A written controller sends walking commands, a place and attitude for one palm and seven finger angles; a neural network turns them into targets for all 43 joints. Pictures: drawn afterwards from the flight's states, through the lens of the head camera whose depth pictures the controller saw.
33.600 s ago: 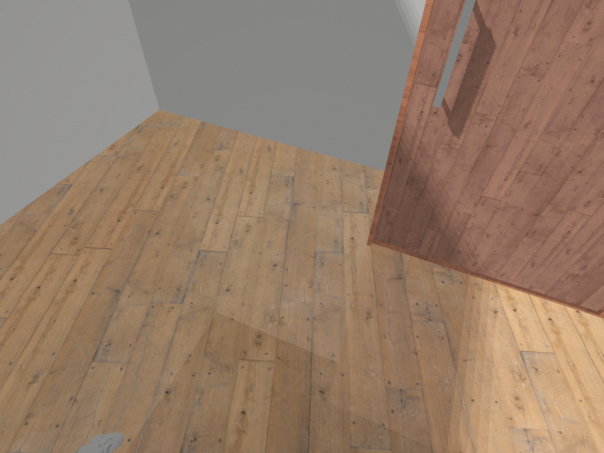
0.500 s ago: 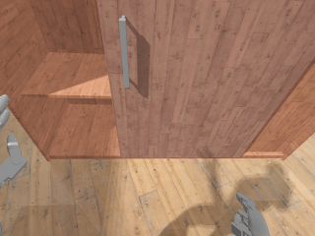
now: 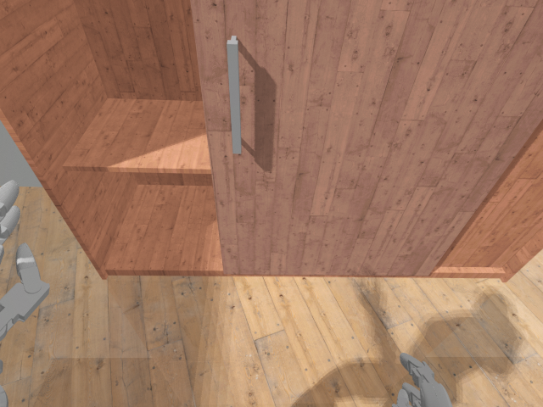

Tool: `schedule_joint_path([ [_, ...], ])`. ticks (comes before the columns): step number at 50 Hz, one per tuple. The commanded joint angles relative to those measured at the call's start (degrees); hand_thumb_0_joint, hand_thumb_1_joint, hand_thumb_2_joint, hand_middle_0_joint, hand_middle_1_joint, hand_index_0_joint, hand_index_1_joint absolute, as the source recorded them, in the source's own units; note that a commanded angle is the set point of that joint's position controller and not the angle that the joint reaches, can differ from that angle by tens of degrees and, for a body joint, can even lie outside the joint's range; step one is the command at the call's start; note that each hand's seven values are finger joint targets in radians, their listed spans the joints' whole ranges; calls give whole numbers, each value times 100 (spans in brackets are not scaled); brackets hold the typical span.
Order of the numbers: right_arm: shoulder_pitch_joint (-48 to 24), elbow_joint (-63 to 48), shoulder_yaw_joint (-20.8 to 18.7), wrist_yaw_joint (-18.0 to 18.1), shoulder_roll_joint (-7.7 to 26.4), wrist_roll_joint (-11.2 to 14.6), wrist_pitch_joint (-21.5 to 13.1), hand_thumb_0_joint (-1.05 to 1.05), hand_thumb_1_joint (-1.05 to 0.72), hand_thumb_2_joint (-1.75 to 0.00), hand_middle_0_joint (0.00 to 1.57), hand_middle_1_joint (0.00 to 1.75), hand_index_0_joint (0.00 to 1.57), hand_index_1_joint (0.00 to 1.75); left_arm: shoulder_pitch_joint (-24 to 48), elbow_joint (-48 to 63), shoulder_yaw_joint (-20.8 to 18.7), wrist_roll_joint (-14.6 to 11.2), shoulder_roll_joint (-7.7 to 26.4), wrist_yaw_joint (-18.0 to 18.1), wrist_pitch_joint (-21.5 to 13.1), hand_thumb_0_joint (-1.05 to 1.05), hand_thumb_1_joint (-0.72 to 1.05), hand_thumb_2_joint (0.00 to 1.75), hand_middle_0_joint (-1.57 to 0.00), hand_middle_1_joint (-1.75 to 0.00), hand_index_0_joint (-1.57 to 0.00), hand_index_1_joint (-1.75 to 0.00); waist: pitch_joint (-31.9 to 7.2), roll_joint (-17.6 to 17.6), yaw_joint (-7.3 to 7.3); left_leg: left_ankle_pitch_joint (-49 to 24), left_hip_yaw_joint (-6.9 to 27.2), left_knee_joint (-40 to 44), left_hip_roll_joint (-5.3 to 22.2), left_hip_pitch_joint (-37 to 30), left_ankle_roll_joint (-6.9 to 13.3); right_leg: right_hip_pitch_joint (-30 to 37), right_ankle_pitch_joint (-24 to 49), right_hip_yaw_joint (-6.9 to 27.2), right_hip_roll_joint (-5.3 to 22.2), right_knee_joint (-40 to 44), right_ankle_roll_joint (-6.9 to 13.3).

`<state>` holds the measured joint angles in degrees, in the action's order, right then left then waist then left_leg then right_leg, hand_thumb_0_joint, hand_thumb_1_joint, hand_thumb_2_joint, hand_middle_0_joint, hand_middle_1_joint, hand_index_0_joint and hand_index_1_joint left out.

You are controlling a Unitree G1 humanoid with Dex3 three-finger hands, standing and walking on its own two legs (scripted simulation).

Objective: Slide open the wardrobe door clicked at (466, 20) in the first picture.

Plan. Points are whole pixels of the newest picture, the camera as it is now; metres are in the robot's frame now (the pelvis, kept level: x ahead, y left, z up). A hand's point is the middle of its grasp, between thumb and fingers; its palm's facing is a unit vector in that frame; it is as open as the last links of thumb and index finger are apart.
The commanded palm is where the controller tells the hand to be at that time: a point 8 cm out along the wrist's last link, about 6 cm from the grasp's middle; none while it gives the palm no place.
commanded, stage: stop stepping back and stand still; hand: left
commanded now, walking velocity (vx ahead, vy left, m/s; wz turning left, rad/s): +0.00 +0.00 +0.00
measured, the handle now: (235, 99) +0.74 +0.14 +0.09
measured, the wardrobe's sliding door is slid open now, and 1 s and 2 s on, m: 0.49 0.49 0.49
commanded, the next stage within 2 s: let the arm hang, fingers relaxed in 0.20 s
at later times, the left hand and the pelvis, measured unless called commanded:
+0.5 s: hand out of the picture +0.14 +0.23 -0.10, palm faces -0.02 -0.93 -0.36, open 7.4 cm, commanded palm none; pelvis -0.02 +0.00 -0.01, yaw +1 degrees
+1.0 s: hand out of the picture +0.00 +0.23 -0.17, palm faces +0.01 -0.95 -0.30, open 7.3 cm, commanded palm none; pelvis -0.01 +0.00 +0.00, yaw +1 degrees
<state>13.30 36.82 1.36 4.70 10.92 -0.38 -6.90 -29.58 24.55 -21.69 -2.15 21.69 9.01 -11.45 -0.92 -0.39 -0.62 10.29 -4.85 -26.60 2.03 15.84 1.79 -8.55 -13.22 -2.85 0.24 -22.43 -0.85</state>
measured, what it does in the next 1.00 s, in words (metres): stands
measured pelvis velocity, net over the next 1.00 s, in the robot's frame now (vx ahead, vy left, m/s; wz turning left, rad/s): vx -0.01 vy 0.00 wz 0.02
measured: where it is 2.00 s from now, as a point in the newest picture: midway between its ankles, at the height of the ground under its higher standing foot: outside the picture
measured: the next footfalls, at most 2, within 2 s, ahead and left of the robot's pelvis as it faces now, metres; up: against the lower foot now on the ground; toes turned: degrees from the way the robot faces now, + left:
none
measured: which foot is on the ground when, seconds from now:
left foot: down 0.00-1.00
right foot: down 0.00-1.00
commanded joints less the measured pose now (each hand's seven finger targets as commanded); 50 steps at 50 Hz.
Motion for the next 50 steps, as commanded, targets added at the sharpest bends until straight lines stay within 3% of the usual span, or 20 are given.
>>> schedule_joint_path([
  [1,-658,-928,-292,46,782,13,-298,0,-90,-90,20,30,20,30,271,998,-641,-24,959,78,-325,0,90,90,-20,-30,-20,-30,-181,-387,27,790,659,891,334,-90,-103,-256,-24,317,82,457,77],
  [4,-657,-955,-287,55,804,13,-299,0,-90,-90,20,30,20,30,311,1062,-648,-9,988,77,-337,0,90,90,-20,-30,-20,-30,-220,-528,17,997,749,1065,378,-37,-85,-172,-23,252,24,366,53],
  [14,-638,-940,-313,65,802,3,-323,0,-90,-90,20,30,20,30,379,1132,-647,11,993,103,-347,0,90,90,-20,-30,-20,-30,-325,-382,6,582,584,812,280,-199,-104,-179,242,335,90,451,74],
  [15,-977,349,-488,-466,1611,123,-697,0,-90,-90,20,30,20,30,491,-3261,1760,229,13,-549,300,0,90,90,-20,-30,-20,-30,94,-322,294,-1050,691,-22,572,9,-111,-1070,440,-140,450,-333,170],
  [16,-608,317,-530,-525,1786,153,-89,0,-90,-90,20,30,20,30,661,-3348,1514,243,166,-786,961,0,90,90,-20,-30,-20,-30,-170,-538,205,-1229,676,85,712,-88,-64,-1015,146,192,608,-251,187],
  [18,-560,203,-509,-499,1672,80,171,0,-90,-90,20,30,20,30,807,-3471,1535,285,114,-857,1152,0,90,90,-20,-30,-20,-30,-251,-603,138,-847,866,200,847,330,133,-886,-454,26,364,-818,210],
  [21,-670,274,-393,-489,1639,-30,371,0,-90,-90,20,30,20,30,1025,-4346,1696,341,210,-896,1143,0,90,90,-20,-30,-20,-30,-251,268,56,-325,1092,284,790,546,250,-642,-525,123,333,-872,260],
  [23,-596,444,-377,-495,1576,-70,457,0,-90,-90,20,30,20,30,1246,-5027,1739,389,338,-887,1113,0,90,90,-20,-30,-20,-30,-383,1051,68,-367,966,-33,539,390,177,-602,-196,391,567,-497,325],
  [25,-451,616,-345,-500,1396,-93,562,0,-90,-90,20,30,20,30,1507,-5631,1848,393,359,-862,1128,0,90,90,-20,-30,-20,-30,-362,1356,177,-225,742,-383,247,60,72,-957,-285,660,854,-123,456],
  [28,-362,927,-274,-489,1108,-130,676,0,-90,-90,20,30,20,30,1683,-6350,1991,353,191,-823,1156,0,90,90,-20,-30,-20,-30,-346,464,231,-333,594,-413,154,-279,-31,-1124,-124,763,930,-18,493],
  [31,-303,1220,-278,-441,1128,-113,673,0,-90,-90,20,30,20,30,1473,-6977,2022,327,99,-799,1142,0,90,90,-20,-30,-20,-30,-443,-626,137,-438,855,48,438,-192,32,-650,-115,531,622,-169,311],
  [34,-226,1492,-307,-388,1077,-106,692,0,-90,-90,20,30,20,30,1243,-7496,1963,309,39,-792,1142,0,90,90,-20,-30,-20,-30,-381,-1155,49,-46,907,280,487,70,50,-260,-102,422,540,-99,327],
  [39,-4,1794,-389,-339,1155,-76,726,0,-90,-90,20,30,20,30,1384,-8002,1966,308,111,-816,1117,0,90,90,-20,-30,-20,-30,75,-596,107,589,947,458,486,111,28,-456,-505,504,574,281,399],
  [44,95,2013,-428,-329,1243,-73,706,0,-90,-90,20,30,20,30,1509,-8316,1970,313,134,-817,1086,0,90,90,-20,-30,-20,-30,201,22,129,642,946,587,500,-129,55,-625,-693,525,610,467,398],
  [50,-53,2186,-430,-355,1381,-63,669,0,-90,-90,20,30,20,30,1661,-8481,1977,315,269,-811,1045,0,90,90,-20,-30,-20,-30,291,246,110,412,893,755,525,-329,61,-642,-582,514,629,570,352],
])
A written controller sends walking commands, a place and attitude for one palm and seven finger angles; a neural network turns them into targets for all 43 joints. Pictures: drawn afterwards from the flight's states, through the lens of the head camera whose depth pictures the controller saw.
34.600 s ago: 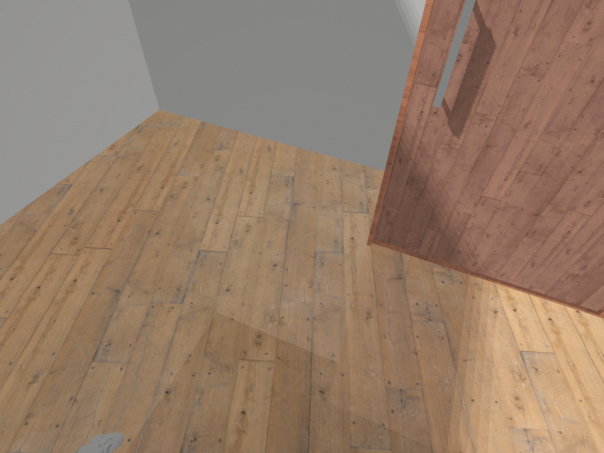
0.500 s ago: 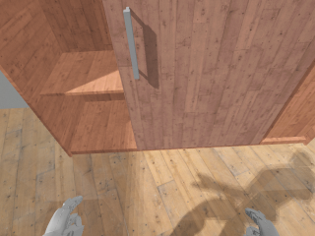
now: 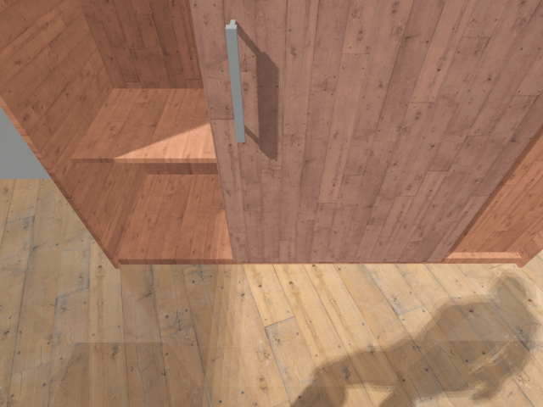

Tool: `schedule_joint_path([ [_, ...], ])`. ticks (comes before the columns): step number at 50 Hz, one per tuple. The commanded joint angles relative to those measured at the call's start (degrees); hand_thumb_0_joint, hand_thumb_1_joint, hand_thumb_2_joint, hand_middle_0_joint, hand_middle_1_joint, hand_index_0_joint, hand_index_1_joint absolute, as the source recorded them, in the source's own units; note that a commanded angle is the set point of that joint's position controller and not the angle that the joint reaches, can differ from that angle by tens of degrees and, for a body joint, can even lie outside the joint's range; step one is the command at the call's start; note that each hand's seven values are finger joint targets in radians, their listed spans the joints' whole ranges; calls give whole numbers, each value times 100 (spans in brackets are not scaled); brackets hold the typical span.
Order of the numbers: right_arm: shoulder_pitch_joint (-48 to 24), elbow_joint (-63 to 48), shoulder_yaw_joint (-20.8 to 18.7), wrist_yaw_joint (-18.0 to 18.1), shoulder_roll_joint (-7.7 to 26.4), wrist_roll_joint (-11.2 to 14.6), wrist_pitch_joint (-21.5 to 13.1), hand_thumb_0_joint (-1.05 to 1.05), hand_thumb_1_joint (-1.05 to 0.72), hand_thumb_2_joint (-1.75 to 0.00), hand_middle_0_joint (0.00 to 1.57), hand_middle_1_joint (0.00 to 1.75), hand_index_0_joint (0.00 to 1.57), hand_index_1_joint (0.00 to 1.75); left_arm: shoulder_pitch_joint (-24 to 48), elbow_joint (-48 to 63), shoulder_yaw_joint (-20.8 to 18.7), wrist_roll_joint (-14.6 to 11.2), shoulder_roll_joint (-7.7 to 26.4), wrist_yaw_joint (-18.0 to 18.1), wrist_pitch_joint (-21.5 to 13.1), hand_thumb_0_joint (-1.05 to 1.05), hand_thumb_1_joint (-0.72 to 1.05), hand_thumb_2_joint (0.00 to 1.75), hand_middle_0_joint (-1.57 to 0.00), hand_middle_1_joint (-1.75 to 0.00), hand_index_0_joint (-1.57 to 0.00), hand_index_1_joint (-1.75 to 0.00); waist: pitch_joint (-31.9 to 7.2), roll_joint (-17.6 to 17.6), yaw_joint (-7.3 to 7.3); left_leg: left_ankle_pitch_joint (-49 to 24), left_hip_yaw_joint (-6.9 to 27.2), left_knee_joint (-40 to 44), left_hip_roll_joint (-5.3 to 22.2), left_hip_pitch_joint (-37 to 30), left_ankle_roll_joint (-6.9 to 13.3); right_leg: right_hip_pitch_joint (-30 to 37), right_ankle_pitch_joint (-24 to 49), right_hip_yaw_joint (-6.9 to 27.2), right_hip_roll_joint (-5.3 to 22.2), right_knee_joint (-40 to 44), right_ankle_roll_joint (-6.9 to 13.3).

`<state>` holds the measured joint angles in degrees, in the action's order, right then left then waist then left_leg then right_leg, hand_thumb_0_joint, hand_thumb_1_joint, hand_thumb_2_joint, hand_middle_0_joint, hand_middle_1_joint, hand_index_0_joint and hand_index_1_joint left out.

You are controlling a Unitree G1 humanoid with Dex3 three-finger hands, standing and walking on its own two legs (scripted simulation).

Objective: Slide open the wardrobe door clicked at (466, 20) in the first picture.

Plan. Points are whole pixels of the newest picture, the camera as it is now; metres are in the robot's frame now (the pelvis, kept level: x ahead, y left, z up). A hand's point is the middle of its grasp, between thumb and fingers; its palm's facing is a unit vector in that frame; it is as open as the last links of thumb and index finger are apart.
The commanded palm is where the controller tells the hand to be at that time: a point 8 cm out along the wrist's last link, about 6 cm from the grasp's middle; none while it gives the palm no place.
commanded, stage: let the arm hang, fingers relaxed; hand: left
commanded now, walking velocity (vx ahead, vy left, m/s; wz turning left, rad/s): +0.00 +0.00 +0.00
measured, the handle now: (237, 86) +0.75 +0.13 +0.09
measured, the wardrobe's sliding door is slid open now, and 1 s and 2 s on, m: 0.49 0.49 0.49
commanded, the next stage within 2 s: look to check the result in 0.40 s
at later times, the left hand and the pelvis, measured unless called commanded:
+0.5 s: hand out of the picture +0.10 +0.23 -0.16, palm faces -0.05 -0.96 -0.29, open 7.4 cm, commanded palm none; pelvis +0.02 +0.00 +0.01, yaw +0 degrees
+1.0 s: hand out of the picture +0.12 +0.24 -0.15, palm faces -0.04 -0.94 -0.34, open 7.4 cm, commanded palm none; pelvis +0.04 -0.01 +0.01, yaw +0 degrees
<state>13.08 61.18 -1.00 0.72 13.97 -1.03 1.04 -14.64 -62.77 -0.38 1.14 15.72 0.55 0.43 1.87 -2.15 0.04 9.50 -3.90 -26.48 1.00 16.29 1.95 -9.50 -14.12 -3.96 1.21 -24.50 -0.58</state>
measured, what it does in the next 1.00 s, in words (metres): stands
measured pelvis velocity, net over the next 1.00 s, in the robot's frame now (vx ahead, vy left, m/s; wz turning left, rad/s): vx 0.04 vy -0.01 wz -0.01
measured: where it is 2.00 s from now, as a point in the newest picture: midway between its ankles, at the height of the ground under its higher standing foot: outside the picture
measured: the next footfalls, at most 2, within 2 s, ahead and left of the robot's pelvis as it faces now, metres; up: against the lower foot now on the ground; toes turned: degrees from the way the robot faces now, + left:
none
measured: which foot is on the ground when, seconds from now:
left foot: down 0.00-1.00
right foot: down 0.00-1.00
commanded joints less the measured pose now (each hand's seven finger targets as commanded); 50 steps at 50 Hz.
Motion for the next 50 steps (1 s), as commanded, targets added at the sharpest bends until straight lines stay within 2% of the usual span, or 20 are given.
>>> schedule_joint_path([
  [1,-82,-208,-188,39,1062,-5,-137,0,-90,-90,20,30,20,30,210,229,-153,-14,876,35,-142,0,90,90,-20,-30,-20,-30,31,413,46,438,810,786,636,-373,45,-513,-407,610,543,761,314],
  [10,-487,-125,-162,22,1272,7,-210,0,-90,-90,20,30,20,30,476,196,-170,-14,1082,14,-177,0,90,90,-20,-30,-20,-30,-139,168,-15,-107,839,993,683,-585,44,-169,113,593,557,754,252],
  [19,-748,-85,-159,28,1474,12,-270,0,-90,-90,20,30,20,30,758,182,-193,-24,1247,-10,-209,0,90,90,-20,-30,-20,-30,-386,-1,18,-656,799,1037,708,-884,7,103,430,584,634,862,233],
  [26,-844,-78,-152,31,1599,31,-280,0,-90,-90,20,30,20,30,832,148,-187,-38,1359,-14,-237,0,90,90,-20,-30,-20,-30,-512,128,37,-1063,786,971,730,-1115,-4,226,752,599,697,957,239],
  [33,-917,-63,-136,34,1689,37,-271,0,-90,-90,20,30,20,30,892,108,-176,-44,1422,-14,-218,0,90,90,-20,-30,-20,-30,-418,84,36,-1197,793,1020,737,-1165,-18,270,788,575,701,1003,232],
  [40,-923,-68,-135,33,1729,47,-262,0,-90,-90,20,30,20,30,898,103,-176,-42,1477,-1,-245,0,90,90,-20,-30,-20,-30,-526,312,46,-1436,756,958,753,-1327,-14,338,1123,564,725,1023,241],
  [42,-952,-47,-134,35,1720,39,-261,0,-90,-90,20,30,20,30,918,97,-163,-49,1472,3,-238,0,90,90,-20,-30,-20,-30,-484,218,50,-1449,748,974,749,-1330,-23,340,1158,582,735,1023,248],
  [50,-958,-51,-127,40,1705,45,-257,0,-90,-90,20,30,20,30,896,123,-179,-41,1481,16,-248,0,90,90,-20,-30,-20,-30,-501,252,39,-1573,703,945,743,-1360,-37,425,1397,573,735,1019,255],
])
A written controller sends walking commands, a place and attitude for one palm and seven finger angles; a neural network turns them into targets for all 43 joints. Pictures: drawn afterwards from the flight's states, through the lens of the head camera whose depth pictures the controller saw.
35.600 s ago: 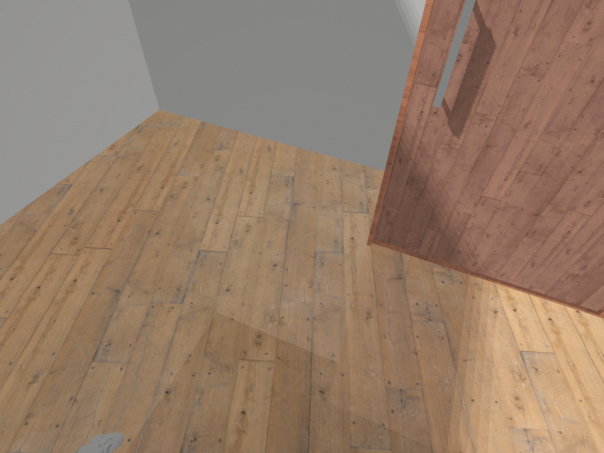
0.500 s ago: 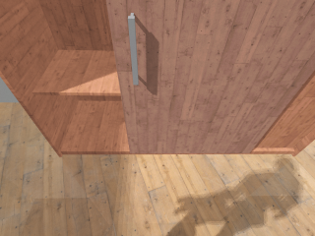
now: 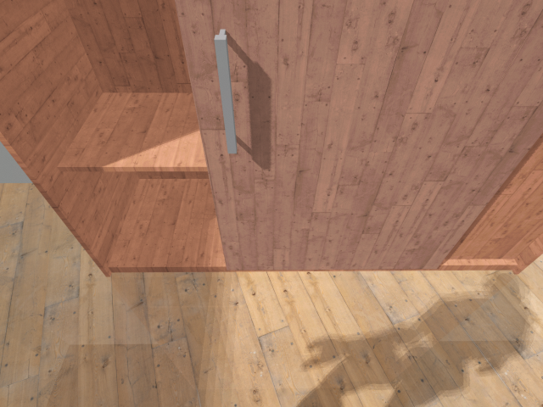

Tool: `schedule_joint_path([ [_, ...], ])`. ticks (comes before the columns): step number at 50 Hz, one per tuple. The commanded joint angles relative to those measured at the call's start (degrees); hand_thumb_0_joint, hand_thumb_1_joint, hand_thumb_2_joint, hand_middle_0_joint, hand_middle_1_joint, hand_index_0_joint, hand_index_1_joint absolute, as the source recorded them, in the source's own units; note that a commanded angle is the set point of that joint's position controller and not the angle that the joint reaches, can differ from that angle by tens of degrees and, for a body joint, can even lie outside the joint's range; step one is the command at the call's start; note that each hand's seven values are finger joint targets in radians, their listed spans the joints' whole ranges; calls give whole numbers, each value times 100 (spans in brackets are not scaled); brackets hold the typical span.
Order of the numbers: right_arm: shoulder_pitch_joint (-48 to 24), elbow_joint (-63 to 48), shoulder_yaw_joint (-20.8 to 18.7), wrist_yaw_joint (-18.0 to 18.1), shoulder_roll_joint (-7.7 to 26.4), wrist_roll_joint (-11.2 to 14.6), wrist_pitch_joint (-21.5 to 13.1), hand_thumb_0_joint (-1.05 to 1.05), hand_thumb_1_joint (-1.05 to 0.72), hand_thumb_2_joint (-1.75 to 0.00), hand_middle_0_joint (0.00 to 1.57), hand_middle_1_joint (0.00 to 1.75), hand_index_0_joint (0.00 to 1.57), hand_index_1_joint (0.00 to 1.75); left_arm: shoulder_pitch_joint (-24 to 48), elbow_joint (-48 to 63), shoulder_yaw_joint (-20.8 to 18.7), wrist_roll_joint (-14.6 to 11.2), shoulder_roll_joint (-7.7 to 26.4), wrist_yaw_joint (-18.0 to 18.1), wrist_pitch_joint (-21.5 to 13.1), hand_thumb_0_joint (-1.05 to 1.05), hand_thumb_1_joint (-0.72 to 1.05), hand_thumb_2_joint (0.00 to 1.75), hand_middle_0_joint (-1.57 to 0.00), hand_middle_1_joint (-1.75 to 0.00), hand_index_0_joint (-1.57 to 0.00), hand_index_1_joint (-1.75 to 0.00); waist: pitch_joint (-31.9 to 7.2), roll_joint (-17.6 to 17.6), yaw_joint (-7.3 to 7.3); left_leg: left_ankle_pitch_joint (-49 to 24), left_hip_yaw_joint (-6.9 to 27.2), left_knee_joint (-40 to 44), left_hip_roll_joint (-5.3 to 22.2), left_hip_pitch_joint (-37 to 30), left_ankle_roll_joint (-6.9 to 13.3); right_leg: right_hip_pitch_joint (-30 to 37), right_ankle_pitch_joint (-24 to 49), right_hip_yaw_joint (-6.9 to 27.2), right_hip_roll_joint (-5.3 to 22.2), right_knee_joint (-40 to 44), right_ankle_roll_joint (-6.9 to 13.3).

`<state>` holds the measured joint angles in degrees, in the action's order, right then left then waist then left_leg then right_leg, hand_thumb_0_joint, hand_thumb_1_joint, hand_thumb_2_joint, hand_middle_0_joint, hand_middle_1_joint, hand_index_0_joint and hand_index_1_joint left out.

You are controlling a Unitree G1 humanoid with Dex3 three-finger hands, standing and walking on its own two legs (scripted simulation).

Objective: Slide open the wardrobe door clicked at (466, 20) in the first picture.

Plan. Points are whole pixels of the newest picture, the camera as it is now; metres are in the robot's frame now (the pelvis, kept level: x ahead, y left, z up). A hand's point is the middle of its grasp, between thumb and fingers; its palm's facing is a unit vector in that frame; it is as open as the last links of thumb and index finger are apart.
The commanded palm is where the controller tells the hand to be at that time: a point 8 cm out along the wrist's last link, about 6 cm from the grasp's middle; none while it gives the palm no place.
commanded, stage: look to check the result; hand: left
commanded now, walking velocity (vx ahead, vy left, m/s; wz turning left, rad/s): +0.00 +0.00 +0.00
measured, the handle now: (228, 97) +0.70 +0.14 +0.08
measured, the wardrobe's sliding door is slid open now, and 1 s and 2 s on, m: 0.49 0.49 0.49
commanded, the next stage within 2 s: stand and wait in 0.02 s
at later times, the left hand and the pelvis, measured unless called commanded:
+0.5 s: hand out of the picture +0.08 +0.22 -0.16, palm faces -0.04 -0.95 -0.32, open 7.4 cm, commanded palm none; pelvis +0.00 -0.02 +0.00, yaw +0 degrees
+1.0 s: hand out of the picture +0.08 +0.22 -0.16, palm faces -0.05 -0.94 -0.32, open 7.4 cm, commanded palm none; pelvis +0.00 -0.02 +0.00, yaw -1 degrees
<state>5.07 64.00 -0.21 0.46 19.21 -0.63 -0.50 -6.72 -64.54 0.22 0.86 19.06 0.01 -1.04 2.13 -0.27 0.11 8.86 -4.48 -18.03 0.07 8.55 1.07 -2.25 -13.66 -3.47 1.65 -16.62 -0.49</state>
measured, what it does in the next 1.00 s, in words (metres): stands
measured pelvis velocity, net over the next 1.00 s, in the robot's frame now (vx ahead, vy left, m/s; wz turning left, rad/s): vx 0.00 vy -0.02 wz -0.02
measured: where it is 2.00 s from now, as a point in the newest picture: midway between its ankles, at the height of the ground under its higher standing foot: outside the picture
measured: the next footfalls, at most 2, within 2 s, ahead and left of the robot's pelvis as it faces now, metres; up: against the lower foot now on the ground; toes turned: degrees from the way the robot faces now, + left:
none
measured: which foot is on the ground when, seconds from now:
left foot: down 0.00-1.00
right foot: down 0.00-1.00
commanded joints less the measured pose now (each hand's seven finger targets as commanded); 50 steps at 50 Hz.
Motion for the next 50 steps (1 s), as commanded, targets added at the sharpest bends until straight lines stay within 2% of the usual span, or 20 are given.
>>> schedule_joint_path([
  [1,-139,-325,-200,70,1157,-1,-106,0,-90,-90,20,30,20,30,136,292,-239,-16,1137,72,-97,0,90,90,-20,-30,-20,-30,-533,29,43,-1532,759,107,842,-565,44,-262,1369,520,695,219,248],
  [5,-126,-324,-196,74,1146,6,-98,0,-90,-90,20,30,20,30,112,305,-244,-15,1134,78,-103,0,90,90,-20,-30,-20,-30,-558,113,35,-1526,748,97,842,-602,42,-235,1429,525,683,237,250],
  [6,-164,-315,-191,73,1133,-2,-99,0,-90,-90,20,30,20,30,124,307,-235,-19,1113,76,-94,0,90,90,-20,-30,-20,-30,-448,3,30,-1470,730,108,835,-567,36,-281,1400,523,705,259,250],
  [10,-112,-318,-189,87,1122,4,-99,0,-90,-90,20,30,20,30,94,320,-257,-17,1127,86,-107,0,90,90,-20,-30,-20,-30,-559,93,31,-1643,709,55,840,-628,30,-181,1689,528,692,225,262],
  [13,-123,-298,-187,85,1092,-5,-86,0,-90,-90,20,30,20,30,113,305,-243,-26,1108,85,-97,0,90,90,-20,-30,-20,-30,-424,15,34,-1443,688,102,834,-560,10,-224,1586,546,700,270,264],
  [15,-86,-305,-185,87,1097,1,-90,0,-90,-90,20,30,20,30,90,315,-259,-19,1119,89,-107,0,90,90,-20,-30,-20,-30,-516,55,27,-1522,691,80,837,-590,12,-148,1696,543,690,249,269],
  [16,-105,-291,-190,90,1090,-8,-93,0,-90,-90,20,30,20,30,93,307,-250,-28,1093,88,-103,0,90,90,-20,-30,-20,-30,-517,-35,32,-1527,664,76,846,-608,4,-161,1717,543,709,243,272],
  [23,-99,-285,-186,95,1077,-9,-71,0,-90,-90,20,30,20,30,99,300,-243,-34,1076,88,-98,0,90,90,-20,-30,-20,-30,-388,61,36,-1338,654,94,838,-588,-7,-230,1688,586,687,297,266],
  [50,-100,-268,-191,96,1065,-1,-60,0,-90,-90,20,30,20,30,100,302,-248,-32,1089,94,-117,0,90,90,-20,-30,-20,-30,-429,95,39,-1240,594,122,877,-657,-20,-237,1734,639,664,328,253],
])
